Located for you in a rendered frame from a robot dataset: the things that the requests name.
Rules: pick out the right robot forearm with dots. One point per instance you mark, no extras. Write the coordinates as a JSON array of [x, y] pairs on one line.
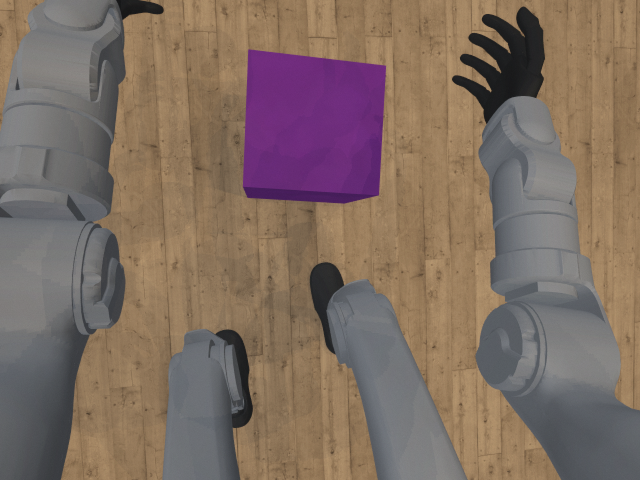
[[532, 191]]

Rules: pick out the left robot forearm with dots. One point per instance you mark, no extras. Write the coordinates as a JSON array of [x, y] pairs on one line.
[[60, 112]]

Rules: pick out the left robot foot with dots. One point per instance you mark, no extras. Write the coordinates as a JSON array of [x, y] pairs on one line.
[[242, 417]]

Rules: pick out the robot right hand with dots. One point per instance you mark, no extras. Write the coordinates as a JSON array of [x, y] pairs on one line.
[[520, 69]]

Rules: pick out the carton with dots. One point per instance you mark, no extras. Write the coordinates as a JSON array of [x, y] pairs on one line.
[[313, 128]]

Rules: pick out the robot left thigh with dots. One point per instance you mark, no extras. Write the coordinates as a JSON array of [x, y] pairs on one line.
[[199, 442]]

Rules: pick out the robot left upper arm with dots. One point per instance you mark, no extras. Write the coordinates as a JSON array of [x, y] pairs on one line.
[[60, 281]]

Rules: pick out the robot left hand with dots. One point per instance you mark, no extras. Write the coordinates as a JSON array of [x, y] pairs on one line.
[[129, 7]]

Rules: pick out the robot right upper arm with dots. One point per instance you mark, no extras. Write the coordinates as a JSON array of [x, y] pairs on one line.
[[558, 369]]

